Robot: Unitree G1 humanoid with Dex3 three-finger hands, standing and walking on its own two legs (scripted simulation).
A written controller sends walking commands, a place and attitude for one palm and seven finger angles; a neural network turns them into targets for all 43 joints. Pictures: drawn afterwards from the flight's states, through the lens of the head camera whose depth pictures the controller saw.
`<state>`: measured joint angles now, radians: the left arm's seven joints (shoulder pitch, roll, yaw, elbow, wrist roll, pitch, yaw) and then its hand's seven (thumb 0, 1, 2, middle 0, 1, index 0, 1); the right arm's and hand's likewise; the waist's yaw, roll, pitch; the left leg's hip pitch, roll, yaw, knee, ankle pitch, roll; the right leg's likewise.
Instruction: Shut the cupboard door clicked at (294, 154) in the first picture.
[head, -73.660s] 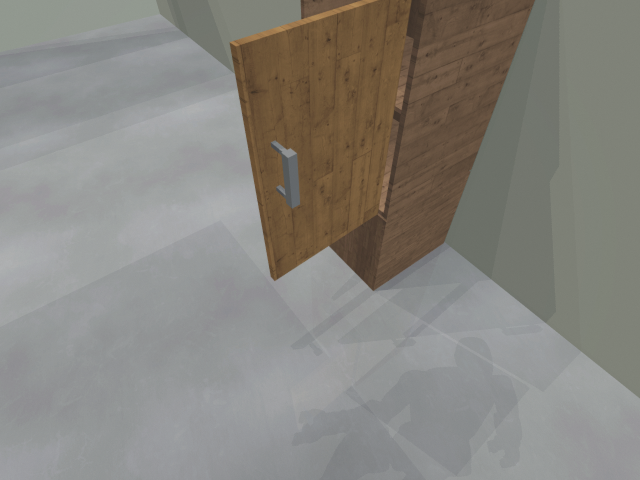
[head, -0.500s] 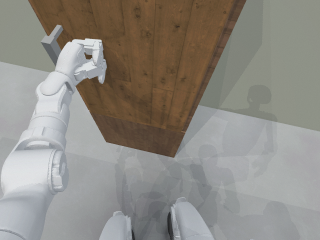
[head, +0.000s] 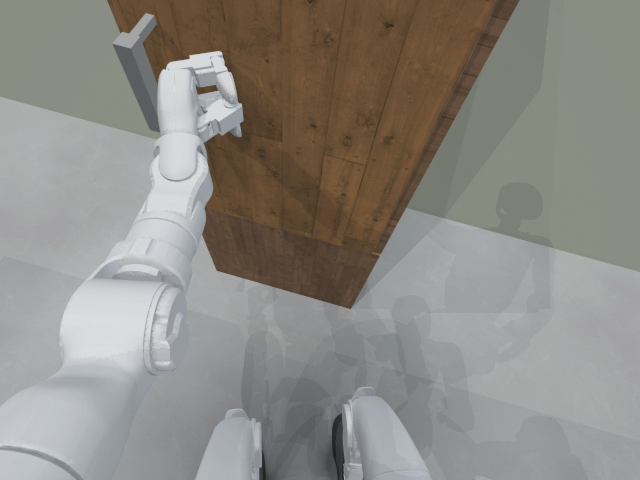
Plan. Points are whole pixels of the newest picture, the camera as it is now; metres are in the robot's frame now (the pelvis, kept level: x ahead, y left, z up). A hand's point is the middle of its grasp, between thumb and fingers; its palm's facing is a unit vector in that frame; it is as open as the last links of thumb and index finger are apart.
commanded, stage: pull the fist back off the door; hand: left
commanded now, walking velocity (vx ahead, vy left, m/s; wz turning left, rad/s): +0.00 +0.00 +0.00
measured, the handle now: (153, 77) +0.58 +0.15 +0.10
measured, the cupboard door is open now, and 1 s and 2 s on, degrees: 0 0 0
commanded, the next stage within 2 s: draw the hand back to the body in 0.62 s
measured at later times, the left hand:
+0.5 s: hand (237, 137) +0.49 +0.06 +0.09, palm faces -0.04 -1.00 +0.00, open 3.1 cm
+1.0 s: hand (209, 165) +0.42 +0.08 +0.14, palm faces -0.04 -1.00 -0.03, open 3.1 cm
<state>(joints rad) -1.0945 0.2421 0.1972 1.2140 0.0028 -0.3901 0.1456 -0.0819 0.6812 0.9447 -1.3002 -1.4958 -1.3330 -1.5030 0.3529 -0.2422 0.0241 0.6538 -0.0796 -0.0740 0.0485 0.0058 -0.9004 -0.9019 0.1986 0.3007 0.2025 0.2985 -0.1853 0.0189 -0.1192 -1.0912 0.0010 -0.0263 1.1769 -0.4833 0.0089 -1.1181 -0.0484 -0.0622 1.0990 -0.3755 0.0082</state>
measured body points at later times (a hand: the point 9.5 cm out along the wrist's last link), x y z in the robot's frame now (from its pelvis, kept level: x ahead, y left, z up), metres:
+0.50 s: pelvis +0.04 -0.01 +0.04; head +0.14 -0.02 +0.47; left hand +0.49 +0.11 +0.10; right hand +0.06 -0.27 -0.08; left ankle +0.04 +0.11 -0.64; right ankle +0.07 -0.13 -0.64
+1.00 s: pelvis +0.06 -0.02 +0.06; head +0.11 -0.04 +0.51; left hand +0.42 +0.13 +0.14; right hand +0.17 -0.26 -0.06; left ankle +0.04 +0.11 -0.64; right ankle +0.07 -0.13 -0.64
